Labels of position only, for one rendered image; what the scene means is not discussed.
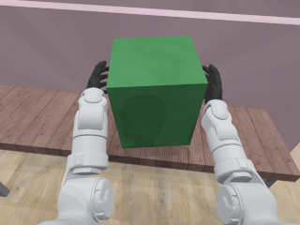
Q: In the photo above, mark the right robot upper arm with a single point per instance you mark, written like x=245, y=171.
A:
x=240, y=203

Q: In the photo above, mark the table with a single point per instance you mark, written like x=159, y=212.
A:
x=41, y=121

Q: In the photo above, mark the robot right hand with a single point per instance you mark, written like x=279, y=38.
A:
x=214, y=89

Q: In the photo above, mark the robot left hand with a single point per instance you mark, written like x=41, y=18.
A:
x=94, y=80

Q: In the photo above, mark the left robot forearm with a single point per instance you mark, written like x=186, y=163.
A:
x=90, y=134

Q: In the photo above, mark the right robot forearm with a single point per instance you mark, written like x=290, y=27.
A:
x=231, y=162

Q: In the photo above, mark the carton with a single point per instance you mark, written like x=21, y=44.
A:
x=156, y=87

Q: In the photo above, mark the left robot upper arm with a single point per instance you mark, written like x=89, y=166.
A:
x=84, y=201

